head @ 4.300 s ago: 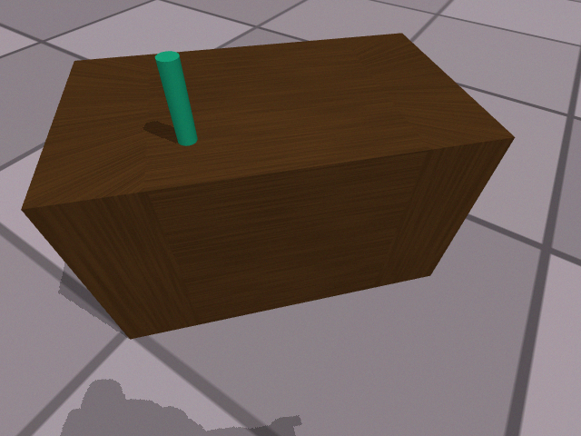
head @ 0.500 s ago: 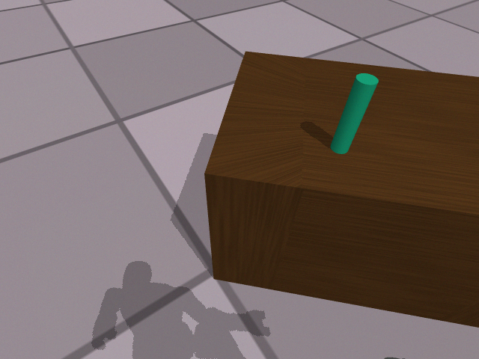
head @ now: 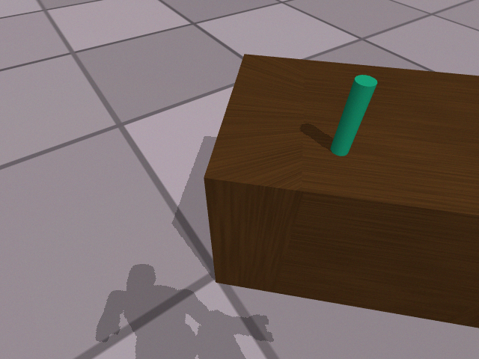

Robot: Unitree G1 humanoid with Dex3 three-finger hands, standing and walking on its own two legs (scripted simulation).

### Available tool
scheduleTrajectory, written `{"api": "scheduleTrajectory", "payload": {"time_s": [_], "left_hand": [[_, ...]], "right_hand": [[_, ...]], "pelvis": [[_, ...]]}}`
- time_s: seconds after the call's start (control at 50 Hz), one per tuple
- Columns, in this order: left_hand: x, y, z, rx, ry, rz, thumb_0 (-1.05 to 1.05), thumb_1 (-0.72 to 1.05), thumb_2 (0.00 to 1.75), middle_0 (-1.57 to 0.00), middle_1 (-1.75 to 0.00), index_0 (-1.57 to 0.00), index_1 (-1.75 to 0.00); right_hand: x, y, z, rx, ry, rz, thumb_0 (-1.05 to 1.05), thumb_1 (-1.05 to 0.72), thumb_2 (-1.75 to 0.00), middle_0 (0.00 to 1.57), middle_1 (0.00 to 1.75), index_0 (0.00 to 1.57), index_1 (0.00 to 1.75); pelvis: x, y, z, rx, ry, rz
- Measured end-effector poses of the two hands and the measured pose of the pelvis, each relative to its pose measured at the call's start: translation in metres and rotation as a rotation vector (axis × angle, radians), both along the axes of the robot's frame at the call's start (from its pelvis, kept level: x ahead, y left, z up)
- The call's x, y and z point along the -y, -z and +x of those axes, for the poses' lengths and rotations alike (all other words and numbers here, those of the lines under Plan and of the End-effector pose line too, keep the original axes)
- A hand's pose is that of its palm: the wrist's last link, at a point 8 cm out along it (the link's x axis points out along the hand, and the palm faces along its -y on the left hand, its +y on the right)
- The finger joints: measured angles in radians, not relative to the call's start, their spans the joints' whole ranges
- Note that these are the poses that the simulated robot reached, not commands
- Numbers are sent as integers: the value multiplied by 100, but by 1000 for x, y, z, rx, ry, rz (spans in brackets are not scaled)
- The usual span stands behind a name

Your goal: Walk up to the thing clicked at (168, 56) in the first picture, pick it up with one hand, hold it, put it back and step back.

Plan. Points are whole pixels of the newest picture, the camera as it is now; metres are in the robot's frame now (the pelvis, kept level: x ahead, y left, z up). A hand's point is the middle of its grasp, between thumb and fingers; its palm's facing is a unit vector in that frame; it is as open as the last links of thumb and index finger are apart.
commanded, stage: stand
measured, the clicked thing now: (351, 119) +0.64 -0.30 +0.02
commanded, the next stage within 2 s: none
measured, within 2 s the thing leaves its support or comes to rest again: neither
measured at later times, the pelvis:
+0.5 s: pelvis +0.00 +0.00 +0.00, yaw +0 degrees
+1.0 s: pelvis +0.00 -0.01 +0.00, yaw +0 degrees
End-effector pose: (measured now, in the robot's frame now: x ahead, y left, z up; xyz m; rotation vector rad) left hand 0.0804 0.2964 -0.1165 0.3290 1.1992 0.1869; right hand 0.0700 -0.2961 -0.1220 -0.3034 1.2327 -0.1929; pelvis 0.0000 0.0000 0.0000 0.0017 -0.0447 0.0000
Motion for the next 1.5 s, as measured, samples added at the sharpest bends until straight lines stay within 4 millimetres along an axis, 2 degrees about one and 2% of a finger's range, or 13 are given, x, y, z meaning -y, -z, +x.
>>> {"api": "scheduleTrajectory", "payload": {"time_s": [0.54, 1.12, 1.5], "left_hand": [[3, 3, -21, -44, -16, -2, 1, 90, 90, -20, -30, -20, -30], [4, 3, -10, -31, -5, -4, 1, 90, 90, -20, -30, -20, -30], [1, 3, -8, -34, -11, -1, 1, 90, 90, -20, -30, -20, -30]], "right_hand": [[4, 0, -3, -13, -10, -2, 0, -90, -90, 21, 30, 20, 30], [6, -1, -2, -20, -6, -10, 0, -90, -90, 21, 30, 20, 30], [2, -1, 7, -11, -13, -7, 0, -90, -90, 21, 30, 20, 30]], "pelvis": [[4, 0, -1, -3, -4, 0], [4, 0, 4, -6, -3, -1], [2, 0, 8, -8, -5, -1]]}}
